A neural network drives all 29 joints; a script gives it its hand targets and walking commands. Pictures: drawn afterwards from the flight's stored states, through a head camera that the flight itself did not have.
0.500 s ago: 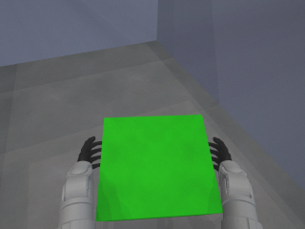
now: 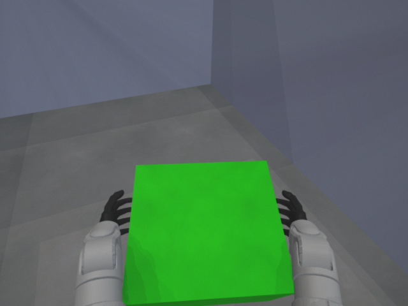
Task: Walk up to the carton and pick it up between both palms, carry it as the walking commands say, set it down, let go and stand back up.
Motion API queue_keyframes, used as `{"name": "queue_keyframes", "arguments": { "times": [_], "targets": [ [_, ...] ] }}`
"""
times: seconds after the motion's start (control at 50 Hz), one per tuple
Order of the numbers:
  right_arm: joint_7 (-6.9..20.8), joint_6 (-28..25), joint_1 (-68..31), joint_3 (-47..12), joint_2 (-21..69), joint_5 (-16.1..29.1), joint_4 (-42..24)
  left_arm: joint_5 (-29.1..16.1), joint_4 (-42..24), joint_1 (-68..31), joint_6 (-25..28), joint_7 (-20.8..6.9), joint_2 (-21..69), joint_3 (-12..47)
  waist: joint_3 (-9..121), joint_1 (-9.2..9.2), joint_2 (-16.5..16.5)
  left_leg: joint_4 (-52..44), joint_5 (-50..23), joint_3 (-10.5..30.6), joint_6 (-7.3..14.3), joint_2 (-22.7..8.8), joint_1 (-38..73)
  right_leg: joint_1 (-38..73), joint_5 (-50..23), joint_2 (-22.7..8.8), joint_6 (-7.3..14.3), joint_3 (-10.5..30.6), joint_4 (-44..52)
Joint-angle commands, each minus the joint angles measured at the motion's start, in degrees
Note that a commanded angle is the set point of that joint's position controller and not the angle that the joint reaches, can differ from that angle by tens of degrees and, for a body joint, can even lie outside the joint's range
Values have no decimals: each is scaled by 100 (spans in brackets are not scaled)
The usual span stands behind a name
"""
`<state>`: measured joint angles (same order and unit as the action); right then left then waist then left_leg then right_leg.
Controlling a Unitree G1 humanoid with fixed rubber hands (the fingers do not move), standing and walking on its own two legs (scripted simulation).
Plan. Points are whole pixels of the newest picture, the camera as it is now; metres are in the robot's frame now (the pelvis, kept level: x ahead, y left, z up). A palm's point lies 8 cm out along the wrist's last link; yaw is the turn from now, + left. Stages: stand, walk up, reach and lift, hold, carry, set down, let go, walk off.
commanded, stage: reach and lift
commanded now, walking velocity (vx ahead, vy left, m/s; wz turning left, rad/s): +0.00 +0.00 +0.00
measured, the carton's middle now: (204, 235) +0.32 +0.00 -0.02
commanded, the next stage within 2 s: hold in 0.64 s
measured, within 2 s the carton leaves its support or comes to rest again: neither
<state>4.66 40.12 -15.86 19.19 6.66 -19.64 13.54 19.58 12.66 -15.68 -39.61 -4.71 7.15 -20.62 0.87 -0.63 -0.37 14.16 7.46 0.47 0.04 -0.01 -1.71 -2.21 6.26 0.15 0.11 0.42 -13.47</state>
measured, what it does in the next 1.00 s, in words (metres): stands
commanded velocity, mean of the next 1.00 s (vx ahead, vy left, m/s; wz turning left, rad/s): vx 0.00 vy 0.00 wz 0.00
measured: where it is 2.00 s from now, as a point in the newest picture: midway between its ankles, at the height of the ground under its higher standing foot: outside the picture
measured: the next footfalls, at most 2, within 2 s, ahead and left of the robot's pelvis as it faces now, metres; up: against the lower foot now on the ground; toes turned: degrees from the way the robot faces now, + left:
none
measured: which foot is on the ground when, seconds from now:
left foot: down 0.00-1.00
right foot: down 0.00-1.00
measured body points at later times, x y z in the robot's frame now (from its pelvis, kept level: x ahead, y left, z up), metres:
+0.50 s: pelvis +0.01 +0.00 +0.00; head -0.02 +0.00 +0.45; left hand +0.30 +0.19 +0.04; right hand +0.31 -0.18 +0.04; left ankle +0.01 +0.12 -0.75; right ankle +0.02 -0.12 -0.75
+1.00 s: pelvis +0.01 +0.00 +0.00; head -0.02 +0.01 +0.45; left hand +0.30 +0.19 +0.04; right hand +0.30 -0.18 +0.04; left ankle +0.01 +0.12 -0.75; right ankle +0.02 -0.12 -0.75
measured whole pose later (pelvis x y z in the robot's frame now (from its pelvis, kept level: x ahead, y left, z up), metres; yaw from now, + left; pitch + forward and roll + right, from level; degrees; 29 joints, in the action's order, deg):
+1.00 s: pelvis +0.01 +0.00 +0.00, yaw +0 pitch -4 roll +0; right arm 4.3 40.1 -11.9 17.5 7.0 -18.3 8.9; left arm 18.2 8.3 -11.4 -39.8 -3.6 7.4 -17.8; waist 0.1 -0.3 0.1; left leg 12.6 7.1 0.3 0.3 0.3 -1.1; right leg -1.6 5.8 -0.1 -0.2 0.8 -11.8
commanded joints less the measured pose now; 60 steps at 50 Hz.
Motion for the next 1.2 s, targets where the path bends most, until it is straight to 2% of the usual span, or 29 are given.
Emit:
{"name": "queue_keyframes", "arguments": {
  "times": [0.0,0.48,1.18],
  "targets": [
    [1552,-202,-3099,-3266,4665,1567,-93,-1550,115,-2958,94,-1617,4601,3329,1113,-6,24,-247,-361,50,-13,527,30,354,-353,498,62,107,178],
    [1464,-191,-2526,-3458,4393,1625,-531,-1605,-382,-2388,110,-1505,4431,3598,1359,-1,25,-251,-1131,132,-55,587,192,590,-1140,554,27,178,190],
    [1504,-193,-2496,-3518,4429,1655,-499,-1690,-387,-2417,167,-1486,4452,3726,1149,48,27,-251,-748,163,-24,563,167,448,-674,537,26,201,174]
  ]
}}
